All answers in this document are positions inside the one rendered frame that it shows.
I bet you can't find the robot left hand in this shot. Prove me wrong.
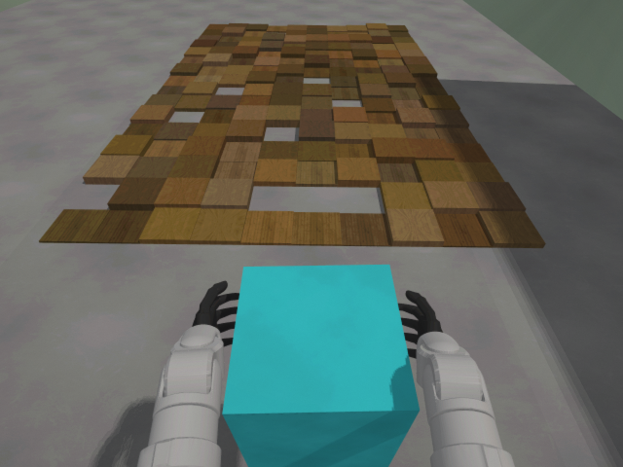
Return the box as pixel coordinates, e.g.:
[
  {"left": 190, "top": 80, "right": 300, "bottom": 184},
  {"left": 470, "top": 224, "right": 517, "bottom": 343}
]
[{"left": 192, "top": 281, "right": 239, "bottom": 346}]

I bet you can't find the carton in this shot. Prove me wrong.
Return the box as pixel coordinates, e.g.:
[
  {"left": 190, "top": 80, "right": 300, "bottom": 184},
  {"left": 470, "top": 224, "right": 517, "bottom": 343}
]
[{"left": 222, "top": 265, "right": 420, "bottom": 467}]

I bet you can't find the robot left forearm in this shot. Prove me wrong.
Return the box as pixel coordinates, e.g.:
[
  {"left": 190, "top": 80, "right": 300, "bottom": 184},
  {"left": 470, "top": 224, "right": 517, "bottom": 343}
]
[{"left": 137, "top": 324, "right": 225, "bottom": 467}]

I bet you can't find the robot right forearm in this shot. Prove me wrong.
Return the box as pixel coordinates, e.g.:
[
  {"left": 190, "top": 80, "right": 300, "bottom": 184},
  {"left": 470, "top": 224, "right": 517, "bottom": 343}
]
[{"left": 416, "top": 332, "right": 515, "bottom": 467}]

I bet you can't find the robot right hand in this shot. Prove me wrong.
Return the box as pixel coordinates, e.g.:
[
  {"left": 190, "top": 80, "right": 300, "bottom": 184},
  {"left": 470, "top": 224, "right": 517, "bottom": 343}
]
[{"left": 398, "top": 290, "right": 443, "bottom": 359}]

